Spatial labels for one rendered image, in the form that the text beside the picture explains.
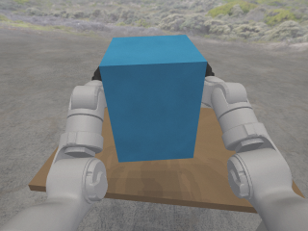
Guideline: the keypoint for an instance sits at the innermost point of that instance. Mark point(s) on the table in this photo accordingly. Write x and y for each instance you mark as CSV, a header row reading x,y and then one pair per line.
x,y
201,181

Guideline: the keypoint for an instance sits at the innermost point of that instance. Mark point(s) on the robot left forearm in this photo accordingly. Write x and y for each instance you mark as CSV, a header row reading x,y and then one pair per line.
x,y
82,137

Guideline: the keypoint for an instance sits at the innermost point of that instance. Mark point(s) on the right robot upper arm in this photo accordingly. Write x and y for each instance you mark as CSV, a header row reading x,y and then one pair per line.
x,y
262,177

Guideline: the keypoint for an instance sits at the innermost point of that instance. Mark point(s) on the carton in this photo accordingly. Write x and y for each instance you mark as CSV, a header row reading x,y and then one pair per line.
x,y
153,87

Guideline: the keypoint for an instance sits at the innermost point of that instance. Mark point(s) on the left robot hand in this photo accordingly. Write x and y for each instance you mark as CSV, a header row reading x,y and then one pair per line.
x,y
97,75

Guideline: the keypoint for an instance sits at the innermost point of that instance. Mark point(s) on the left robot upper arm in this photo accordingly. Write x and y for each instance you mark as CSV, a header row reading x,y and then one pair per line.
x,y
73,186

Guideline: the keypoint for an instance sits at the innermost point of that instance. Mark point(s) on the robot right forearm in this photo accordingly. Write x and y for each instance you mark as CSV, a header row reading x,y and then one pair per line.
x,y
241,130

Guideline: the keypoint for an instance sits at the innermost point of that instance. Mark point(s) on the right robot hand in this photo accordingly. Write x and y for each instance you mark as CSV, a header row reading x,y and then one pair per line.
x,y
209,71

